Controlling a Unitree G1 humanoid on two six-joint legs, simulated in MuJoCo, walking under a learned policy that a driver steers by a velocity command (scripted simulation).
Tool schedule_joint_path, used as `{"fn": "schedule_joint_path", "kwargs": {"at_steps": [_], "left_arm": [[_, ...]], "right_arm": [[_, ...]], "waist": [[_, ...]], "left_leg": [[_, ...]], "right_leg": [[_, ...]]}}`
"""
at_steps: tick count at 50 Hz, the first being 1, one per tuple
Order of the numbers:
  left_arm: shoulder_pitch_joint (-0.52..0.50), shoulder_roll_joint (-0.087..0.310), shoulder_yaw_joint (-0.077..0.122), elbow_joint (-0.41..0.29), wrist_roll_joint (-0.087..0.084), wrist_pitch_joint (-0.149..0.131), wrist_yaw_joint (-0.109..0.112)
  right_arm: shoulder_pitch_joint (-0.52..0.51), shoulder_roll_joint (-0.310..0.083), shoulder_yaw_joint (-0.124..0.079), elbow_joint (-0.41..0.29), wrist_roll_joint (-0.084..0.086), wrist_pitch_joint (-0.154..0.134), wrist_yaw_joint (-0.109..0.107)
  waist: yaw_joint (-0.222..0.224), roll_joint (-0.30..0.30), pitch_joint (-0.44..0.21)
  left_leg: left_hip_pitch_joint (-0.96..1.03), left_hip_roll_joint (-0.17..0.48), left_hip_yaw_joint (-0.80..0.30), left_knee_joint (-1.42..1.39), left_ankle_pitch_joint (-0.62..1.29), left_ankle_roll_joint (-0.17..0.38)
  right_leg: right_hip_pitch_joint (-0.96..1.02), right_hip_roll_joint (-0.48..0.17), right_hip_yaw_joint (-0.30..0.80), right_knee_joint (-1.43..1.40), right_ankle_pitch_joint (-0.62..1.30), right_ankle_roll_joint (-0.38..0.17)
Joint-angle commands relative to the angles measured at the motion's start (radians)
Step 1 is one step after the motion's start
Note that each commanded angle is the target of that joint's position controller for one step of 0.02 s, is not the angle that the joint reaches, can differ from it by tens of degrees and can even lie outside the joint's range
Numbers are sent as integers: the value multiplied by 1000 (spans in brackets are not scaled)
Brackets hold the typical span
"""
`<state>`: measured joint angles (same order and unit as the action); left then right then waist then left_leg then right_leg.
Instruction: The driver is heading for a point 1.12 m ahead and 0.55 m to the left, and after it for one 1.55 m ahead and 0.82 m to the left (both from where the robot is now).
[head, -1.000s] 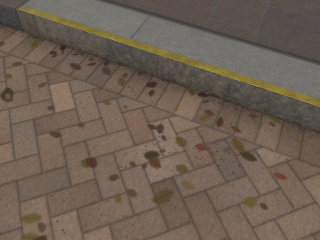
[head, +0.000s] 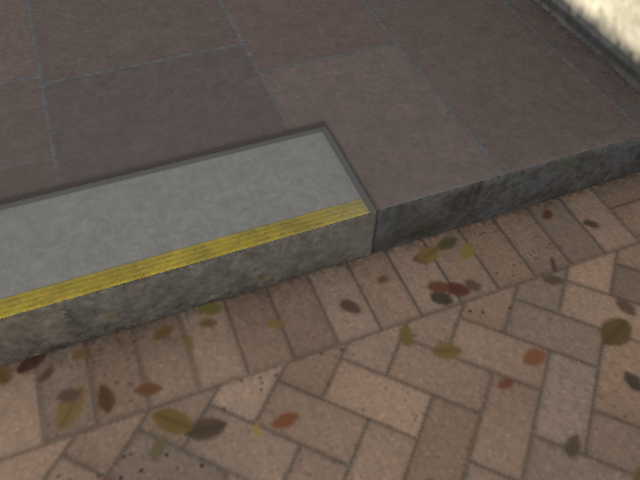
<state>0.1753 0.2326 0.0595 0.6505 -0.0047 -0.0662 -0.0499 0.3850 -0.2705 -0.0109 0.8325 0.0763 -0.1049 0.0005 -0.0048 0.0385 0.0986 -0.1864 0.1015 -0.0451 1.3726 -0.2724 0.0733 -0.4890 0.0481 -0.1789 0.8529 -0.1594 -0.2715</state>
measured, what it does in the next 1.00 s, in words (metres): walks ahead, turning left: left foot 0.05 m lower, then right foot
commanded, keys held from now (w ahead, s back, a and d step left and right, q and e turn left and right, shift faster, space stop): w+q+shift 1.00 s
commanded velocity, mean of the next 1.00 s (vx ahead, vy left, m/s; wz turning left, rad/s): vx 0.99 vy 0.00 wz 0.74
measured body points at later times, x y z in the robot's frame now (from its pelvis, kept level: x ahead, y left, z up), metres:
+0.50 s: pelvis +0.42 +0.07 -0.03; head +0.42 +0.09 +0.42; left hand +0.63 +0.32 -0.07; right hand +0.42 -0.17 -0.16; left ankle +0.43 +0.13 -0.74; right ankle +0.46 -0.10 -0.65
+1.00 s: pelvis +0.76 +0.17 -0.02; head +0.76 +0.19 +0.43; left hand +0.52 +0.30 -0.15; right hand +1.09 +0.21 -0.05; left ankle +0.73 +0.30 -0.50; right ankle +0.77 -0.01 -0.74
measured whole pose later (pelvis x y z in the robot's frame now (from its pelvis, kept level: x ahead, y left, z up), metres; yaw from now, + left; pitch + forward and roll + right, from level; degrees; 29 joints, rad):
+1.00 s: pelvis +0.76 +0.17 -0.02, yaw +48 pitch +1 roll -4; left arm 0.53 0.26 0.06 0.86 0.02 -0.07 0.03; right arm 0.08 -0.25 -0.01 0.46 0.04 0.01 0.01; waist 0.08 0.04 0.02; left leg -1.13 0.07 -0.06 1.91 -0.38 -0.03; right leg -0.02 0.01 -0.15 0.43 -0.42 0.03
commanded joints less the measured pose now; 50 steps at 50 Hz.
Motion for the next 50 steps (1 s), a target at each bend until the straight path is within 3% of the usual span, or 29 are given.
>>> {"fn": "schedule_joint_path", "kwargs": {"at_steps": [1,4,7,11,12,14,15,16,17,18,19,20,21,22,24,27,29,31,33,34,35,36,37,38,39,40,43,46,50], "left_arm": [[70,85,37,20,13,-59,4],[-21,40,29,17,14,-82,20],[-51,68,37,23,31,-100,39],[-34,104,37,47,2,-112,30],[-61,97,30,40,12,-111,21],[-125,107,27,19,-3,-104,14],[-173,100,22,-4,-15,-98,17],[-248,107,24,-33,-32,-91,23],[-153,-9,3,-78,-24,-88,11],[38,-70,-29,-96,-9,-96,10],[31,-24,-34,-127,-20,-114,10],[-91,32,-20,-137,-35,-118,13],[-109,57,-17,-139,-50,-105,22],[-162,83,-13,-142,-34,-84,35],[-186,91,-9,-140,9,-61,55],[-324,57,-19,-171,27,-71,64],[-361,13,-20,-199,10,-69,59],[-303,61,9,-190,-20,-63,63],[-131,98,34,-148,-36,-61,71],[31,120,54,-114,-38,-68,74],[265,135,61,-55,-27,-68,71],[388,184,56,-18,-2,-61,60],[221,244,58,-79,54,-72,48],[138,123,49,-89,40,-64,53],[126,80,35,-74,17,-54,63],[129,81,29,-60,19,-48,62],[101,42,3,6,20,-41,61],[128,70,-1,56,25,-34,68],[251,100,-10,140,35,-20,84]], "right_arm": [[-63,-68,-29,-121,1,6,12],[-47,-49,-36,-79,-15,54,15],[-90,-26,-29,-78,-39,32,28],[-74,-48,-37,-58,-26,28,58],[-19,-74,-51,-36,-21,45,55],[124,-108,-77,11,-27,78,43],[289,-142,-102,65,-39,90,37],[492,-147,-112,132,-64,98,42],[411,-144,-97,141,-72,76,57],[228,-146,-73,52,-65,36,65],[175,-121,-75,-13,-61,19,69],[100,-130,-80,-45,-71,5,68],[15,-174,-91,-77,-81,-10,61],[-21,-158,-86,-102,-89,-22,48],[-37,-144,-81,-119,-75,-31,7],[-13,-72,-62,-117,-35,-13,-35],[-49,-90,-70,-124,-36,9,-39],[-29,-101,-81,-122,-27,17,-35],[-76,-71,-80,-145,-26,24,-31],[-130,-49,-74,-176,-28,23,-24],[-179,25,-50,-221,-53,18,-12],[-199,163,-1,-278,-88,11,-13],[57,92,-6,-309,22,7,-13],[-42,-12,-22,-260,12,33,-26],[-155,-39,-26,-289,-37,46,-20],[-198,-13,-21,-297,-66,56,-15],[-201,13,-12,-353,-37,80,12],[-238,16,3,-408,-39,96,18],[-406,47,25,-487,-36,117,9]], "waist": [[-4,-52,-24],[-48,-92,47],[-47,-100,28],[-53,-114,9],[-85,-118,-17],[-160,-129,-56],[-241,-95,-97],[-346,27,-74],[-169,420,66],[18,500,-18],[8,377,-147],[14,106,-131],[53,43,-113],[34,-62,-101],[26,-72,-76],[-39,-48,-18],[-59,13,-47],[-54,45,-96],[53,80,-174],[152,60,-245],[242,-37,-378],[229,-343,-345],[14,-595,-370],[63,-316,-199],[81,-170,-83],[76,-38,-59],[-4,-71,-19],[-20,-69,-30],[24,-77,58]], "left_leg": [[-387,58,-94,-36,-58,36],[-333,62,-39,-267,89,-19],[-249,19,61,-530,466,-37],[-177,7,95,-688,654,-12],[-134,-12,115,-690,635,-8],[-28,-49,150,-657,531,20],[130,-98,174,-676,485,48],[299,-96,108,-791,474,114],[279,-140,-84,-766,593,172],[273,-95,-428,-796,367,252],[322,16,-721,-985,44,344],[206,90,-936,-1174,-408,294],[79,159,-1060,-1169,-554,305],[-31,138,-1048,-1133,-541,291],[-141,51,-846,-1124,-440,266],[-238,-82,-522,-1091,-76,226],[-348,-150,-410,-1082,16,176],[-268,-140,-443,-1033,-25,145],[-194,-150,-424,-829,203,90],[-242,-184,-367,-616,347,46],[-427,-229,-301,-306,168,14],[-632,-278,-244,48,-438,8],[-820,-191,-203,163,-314,8],[-873,-96,-129,253,-168,-16],[-889,-73,-72,266,-90,-17],[-832,-45,-57,312,-72,-23],[-800,8,-80,339,-57,-54],[-918,10,-90,404,-3,-94],[-1305,0,-62,726,-177,-104]], "right_leg": [[250,-286,486,-580,-359,12],[122,-228,205,-686,-182,89],[116,-143,3,-705,-82,115],[303,-187,-56,-699,-35,111],[365,-186,-62,-658,36,113],[410,-188,-88,-432,328,124],[353,-166,-102,-195,502,142],[174,-112,-73,279,394,194],[-126,88,11,726,-419,254],[-298,90,209,857,-519,249],[-353,79,302,849,-471,227],[-352,23,323,683,-310,193],[-311,-27,354,614,-220,201],[-253,-41,376,586,-192,221],[-180,-59,393,420,-170,245],[-49,-43,315,-22,-29,296],[182,28,220,-225,110,339],[265,41,249,-315,155,368],[402,24,258,-326,113,354],[573,0,244,-338,96,329],[882,-106,354,-269,-2,282],[936,-284,645,-317,20,254],[892,-520,1238,-585,-409,62],[766,-472,1146,-621,-674,30],[632,-422,919,-605,-539,53],[527,-371,782,-600,-359,77],[342,-303,477,-585,-69,130],[347,-318,333,-567,73,133],[564,-369,218,-584,184,152]]}}
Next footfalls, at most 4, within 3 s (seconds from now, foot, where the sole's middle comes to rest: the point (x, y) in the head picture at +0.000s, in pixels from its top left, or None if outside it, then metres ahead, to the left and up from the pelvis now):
0.32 left None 0.47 0.13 -0.78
0.70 right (318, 334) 0.80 0.02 -0.78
1.16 left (99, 258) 0.90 0.51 -0.61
1.70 right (13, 144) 1.26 0.81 -0.61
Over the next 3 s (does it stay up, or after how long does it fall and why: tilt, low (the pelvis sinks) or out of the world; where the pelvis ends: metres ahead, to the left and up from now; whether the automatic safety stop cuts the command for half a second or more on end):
stays up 1.87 1.24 0.15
